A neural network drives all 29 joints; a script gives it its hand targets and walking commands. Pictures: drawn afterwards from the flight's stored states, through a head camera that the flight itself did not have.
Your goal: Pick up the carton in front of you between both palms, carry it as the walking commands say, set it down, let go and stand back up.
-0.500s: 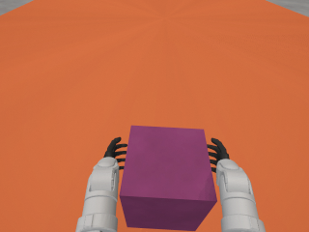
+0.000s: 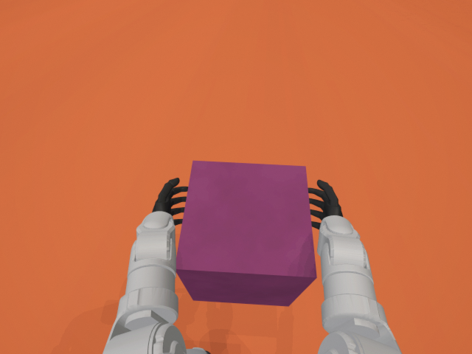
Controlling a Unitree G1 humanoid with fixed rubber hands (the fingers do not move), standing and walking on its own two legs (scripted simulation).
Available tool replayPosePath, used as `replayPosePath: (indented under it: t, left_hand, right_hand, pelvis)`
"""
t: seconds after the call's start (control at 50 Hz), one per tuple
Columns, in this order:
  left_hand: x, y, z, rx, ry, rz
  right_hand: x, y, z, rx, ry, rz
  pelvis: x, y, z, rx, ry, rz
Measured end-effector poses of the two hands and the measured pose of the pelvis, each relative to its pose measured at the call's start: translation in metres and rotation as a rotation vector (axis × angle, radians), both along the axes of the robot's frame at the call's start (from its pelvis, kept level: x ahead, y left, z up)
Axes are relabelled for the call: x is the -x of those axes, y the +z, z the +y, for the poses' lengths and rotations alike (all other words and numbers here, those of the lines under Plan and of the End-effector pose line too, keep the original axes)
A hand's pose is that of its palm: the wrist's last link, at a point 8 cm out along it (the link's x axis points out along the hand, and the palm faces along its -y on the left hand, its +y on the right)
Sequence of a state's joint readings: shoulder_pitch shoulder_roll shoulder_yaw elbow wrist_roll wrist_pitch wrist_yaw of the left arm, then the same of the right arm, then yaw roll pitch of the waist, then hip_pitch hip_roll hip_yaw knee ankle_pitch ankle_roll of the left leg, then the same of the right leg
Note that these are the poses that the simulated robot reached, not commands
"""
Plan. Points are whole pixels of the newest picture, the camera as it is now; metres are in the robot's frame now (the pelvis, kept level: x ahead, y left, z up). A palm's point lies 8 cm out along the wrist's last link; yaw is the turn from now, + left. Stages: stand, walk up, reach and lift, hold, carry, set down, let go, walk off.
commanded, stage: set down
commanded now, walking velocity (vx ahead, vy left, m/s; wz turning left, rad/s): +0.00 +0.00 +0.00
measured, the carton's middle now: (244, 239) +0.34 +0.02 -0.08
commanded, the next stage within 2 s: none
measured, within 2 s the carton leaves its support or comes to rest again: neither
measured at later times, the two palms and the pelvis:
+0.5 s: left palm (167, 241) +0.37 +0.20 -0.19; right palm (292, 248) +0.37 -0.10 -0.18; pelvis -0.05 +0.01 -0.12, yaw -1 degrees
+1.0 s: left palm (171, 255) +0.39 +0.22 -0.35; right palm (275, 258) +0.40 -0.08 -0.34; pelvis -0.07 +0.01 -0.25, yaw -4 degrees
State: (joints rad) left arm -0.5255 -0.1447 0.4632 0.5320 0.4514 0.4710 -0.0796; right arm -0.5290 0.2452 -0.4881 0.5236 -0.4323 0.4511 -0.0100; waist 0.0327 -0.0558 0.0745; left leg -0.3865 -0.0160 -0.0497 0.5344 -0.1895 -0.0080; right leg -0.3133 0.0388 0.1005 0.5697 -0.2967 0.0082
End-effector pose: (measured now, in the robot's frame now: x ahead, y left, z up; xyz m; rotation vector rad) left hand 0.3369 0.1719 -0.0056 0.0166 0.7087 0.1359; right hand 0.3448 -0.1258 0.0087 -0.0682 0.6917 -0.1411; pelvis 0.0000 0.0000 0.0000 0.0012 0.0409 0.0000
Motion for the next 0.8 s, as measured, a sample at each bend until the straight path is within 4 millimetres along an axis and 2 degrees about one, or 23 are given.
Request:
replayPosePath:
  t: [0.16,0.24,0.38,0.52,0.8]
  left_hand:
    - [0.003,-0.091,0.011,-0.008,0.003,0.023]
    - [-0.001,-0.127,0.016,0.006,-0.002,-0.002]
    - [-0.021,-0.161,0.024,0.031,0.001,-0.06]
    - [-0.033,-0.194,0.031,0.037,0.014,-0.046]
    - [-0.046,-0.284,0.041,0.017,0.027,-0.021]
  right_hand:
    - [0.0,-0.091,0.011,-0.004,0.01,0.02]
    - [0.002,-0.127,0.015,-0.033,-0.025,-0.006]
    - [-0.012,-0.162,0.023,-0.066,-0.062,-0.067]
    - [-0.027,-0.196,0.029,-0.065,-0.056,-0.055]
    - [-0.048,-0.284,0.04,-0.059,-0.026,-0.03]
  pelvis:
    - [0.014,-0.023,-0.005,0.019,0.014,0.26]
    - [0.023,-0.043,-0.003,0.026,0.003,0.39]
    - [0.039,-0.085,0.005,0.03,-0.006,0.524]
    - [0.051,-0.127,0.012,0.038,-0.009,0.592]
    - [0.064,-0.204,0.015,0.05,-0.024,0.706]
